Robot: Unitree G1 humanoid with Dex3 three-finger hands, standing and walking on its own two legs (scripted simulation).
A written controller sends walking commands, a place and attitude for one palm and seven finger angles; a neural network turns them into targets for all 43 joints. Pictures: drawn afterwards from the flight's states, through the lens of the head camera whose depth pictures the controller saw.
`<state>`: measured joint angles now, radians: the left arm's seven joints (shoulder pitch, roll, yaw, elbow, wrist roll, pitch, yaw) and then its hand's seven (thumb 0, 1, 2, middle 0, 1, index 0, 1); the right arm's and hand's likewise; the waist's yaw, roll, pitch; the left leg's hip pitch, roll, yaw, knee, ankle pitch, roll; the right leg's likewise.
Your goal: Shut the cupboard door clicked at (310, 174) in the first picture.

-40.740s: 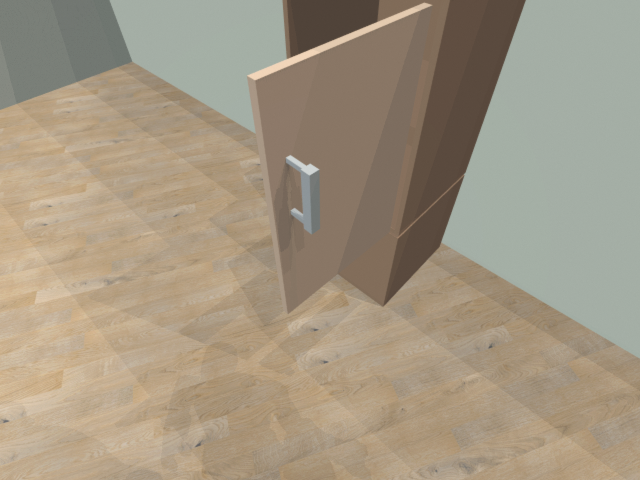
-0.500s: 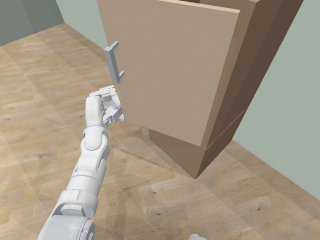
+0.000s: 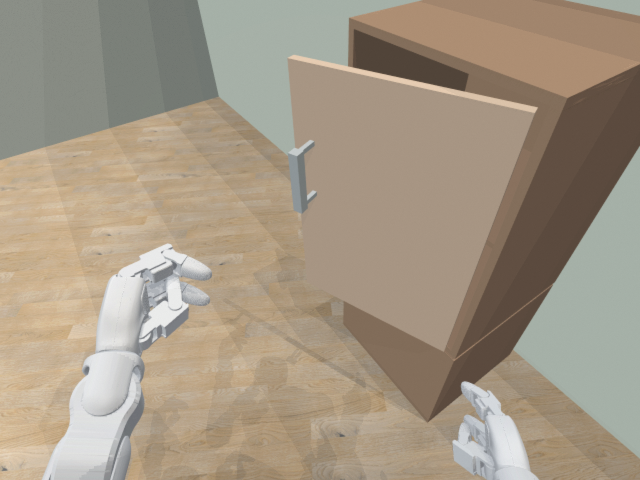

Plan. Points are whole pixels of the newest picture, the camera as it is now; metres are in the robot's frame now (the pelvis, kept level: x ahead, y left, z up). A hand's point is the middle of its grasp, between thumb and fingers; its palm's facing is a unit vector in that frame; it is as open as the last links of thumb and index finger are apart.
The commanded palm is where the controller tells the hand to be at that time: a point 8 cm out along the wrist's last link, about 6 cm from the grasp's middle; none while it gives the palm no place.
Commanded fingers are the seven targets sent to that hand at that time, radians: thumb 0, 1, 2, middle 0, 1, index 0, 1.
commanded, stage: draw the hand back to the body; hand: left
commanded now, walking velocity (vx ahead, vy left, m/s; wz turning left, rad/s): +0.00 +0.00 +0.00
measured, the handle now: (304, 177) +0.64 +0.10 +0.03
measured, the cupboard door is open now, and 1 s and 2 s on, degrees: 22 22 22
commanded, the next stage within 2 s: step back with the hand held close in 0.72 s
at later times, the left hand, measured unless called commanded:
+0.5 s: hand (43, 345) +0.19 +0.29 +0.16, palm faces +0.51 -0.75 -0.42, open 7.1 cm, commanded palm +0.15 +0.31 +0.17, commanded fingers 0.00 0.90 0.90 -0.20 -0.30 -0.20 -0.30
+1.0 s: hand (56, 339) +0.20 +0.28 +0.16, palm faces +0.45 -0.77 -0.46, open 7.4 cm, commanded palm +0.14 +0.31 +0.17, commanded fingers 0.00 0.90 0.90 -0.20 -0.30 -0.20 -0.30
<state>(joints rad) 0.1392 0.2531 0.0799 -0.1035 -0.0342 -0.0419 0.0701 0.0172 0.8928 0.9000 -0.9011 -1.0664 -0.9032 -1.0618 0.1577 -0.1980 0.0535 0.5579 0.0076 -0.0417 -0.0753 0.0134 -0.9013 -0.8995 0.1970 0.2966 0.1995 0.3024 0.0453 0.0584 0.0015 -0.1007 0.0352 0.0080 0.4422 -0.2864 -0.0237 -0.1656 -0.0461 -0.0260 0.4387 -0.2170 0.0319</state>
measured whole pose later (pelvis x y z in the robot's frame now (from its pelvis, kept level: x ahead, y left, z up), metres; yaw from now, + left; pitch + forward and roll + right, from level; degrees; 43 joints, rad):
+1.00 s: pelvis -0.01 +0.01 +0.00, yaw -1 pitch -1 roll -1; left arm 0.46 0.35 0.40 -0.35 -0.04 -0.15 0.11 0.01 0.89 0.90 -0.21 -0.30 -0.21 -0.30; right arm 0.20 -0.24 0.01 0.61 0.00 -0.09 -0.07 0.02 -0.90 -0.90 0.20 0.30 0.20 0.30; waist 0.03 0.07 -0.01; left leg -0.18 0.04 0.02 0.50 -0.30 -0.01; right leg -0.23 -0.04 -0.02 0.45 -0.20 0.04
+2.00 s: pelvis -0.17 -0.02 -0.06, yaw +13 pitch -4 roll +2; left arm 0.43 0.45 0.53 -0.51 0.00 -0.28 0.15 0.01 0.88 0.90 -0.21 -0.31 -0.21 -0.30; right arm 0.25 -0.23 -0.03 0.60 0.00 -0.13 -0.06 0.02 -0.90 -0.90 0.20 0.30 0.20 0.30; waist -0.05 -0.05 0.07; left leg -0.62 0.03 0.09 0.90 -0.54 0.04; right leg -0.60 0.00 0.16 0.85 -0.20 0.04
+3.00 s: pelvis -0.34 -0.03 -0.01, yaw -3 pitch +0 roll +0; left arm 0.53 0.44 0.44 -0.47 -0.03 -0.19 0.17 0.01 0.88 0.90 -0.21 -0.31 -0.21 -0.30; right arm 0.29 -0.18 0.02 0.69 -0.02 -0.06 -0.06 0.02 -0.90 -0.90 0.20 0.30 0.20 0.30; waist 0.00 0.01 -0.04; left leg -0.48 0.05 0.05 0.88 -0.38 -0.01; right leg -0.21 0.03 -0.09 0.55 -0.34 -0.07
